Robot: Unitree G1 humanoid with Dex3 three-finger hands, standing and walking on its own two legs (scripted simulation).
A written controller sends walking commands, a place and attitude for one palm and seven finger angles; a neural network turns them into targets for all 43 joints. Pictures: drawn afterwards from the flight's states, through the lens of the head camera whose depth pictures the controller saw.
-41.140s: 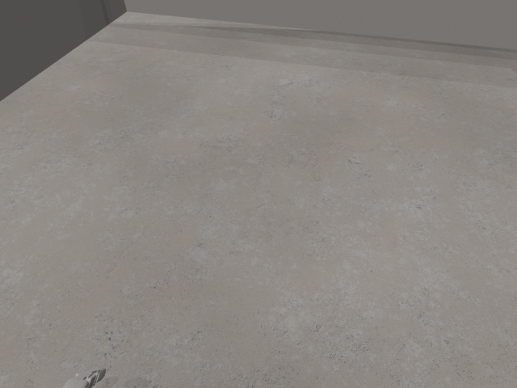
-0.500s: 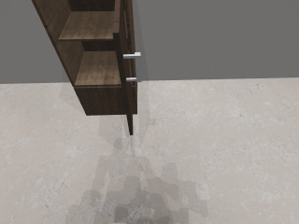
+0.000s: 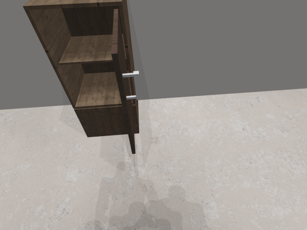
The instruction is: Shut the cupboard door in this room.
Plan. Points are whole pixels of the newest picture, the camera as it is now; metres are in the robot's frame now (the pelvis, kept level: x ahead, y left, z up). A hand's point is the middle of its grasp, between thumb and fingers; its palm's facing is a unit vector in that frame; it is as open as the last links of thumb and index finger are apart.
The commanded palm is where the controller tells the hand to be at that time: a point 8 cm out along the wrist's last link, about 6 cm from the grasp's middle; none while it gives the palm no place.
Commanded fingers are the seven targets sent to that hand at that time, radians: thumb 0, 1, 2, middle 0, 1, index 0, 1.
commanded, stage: look at it before walking up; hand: left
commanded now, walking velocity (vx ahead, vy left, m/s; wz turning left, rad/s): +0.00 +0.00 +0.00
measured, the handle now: (132, 86) +0.61 +0.12 +0.02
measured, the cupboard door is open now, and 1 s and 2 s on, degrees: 92 92 92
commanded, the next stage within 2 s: walk around to get in front in 0.40 s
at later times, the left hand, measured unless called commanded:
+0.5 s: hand out of the picture -0.01 +0.15 -0.17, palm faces +0.04 -0.98 -0.18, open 7.3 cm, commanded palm none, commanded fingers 0.00 0.90 0.90 -0.20 -0.30 -0.20 -0.30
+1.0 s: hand out of the picture +0.07 +0.17 -0.17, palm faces -0.13 -0.94 -0.32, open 7.3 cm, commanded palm none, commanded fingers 0.00 0.90 0.90 -0.20 -0.30 -0.20 -0.30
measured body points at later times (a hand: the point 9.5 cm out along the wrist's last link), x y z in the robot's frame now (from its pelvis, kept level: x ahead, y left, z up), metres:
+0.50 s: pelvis +0.00 -0.01 +0.00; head +0.01 -0.01 +0.45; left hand -0.01 +0.21 -0.16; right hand -0.02 -0.22 -0.16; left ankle -0.03 +0.12 -0.74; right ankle -0.01 -0.12 -0.74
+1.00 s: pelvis -0.01 -0.04 -0.02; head +0.03 -0.08 +0.42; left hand +0.07 +0.22 -0.15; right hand +0.00 -0.29 -0.19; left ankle -0.04 +0.12 -0.69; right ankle -0.03 -0.11 -0.74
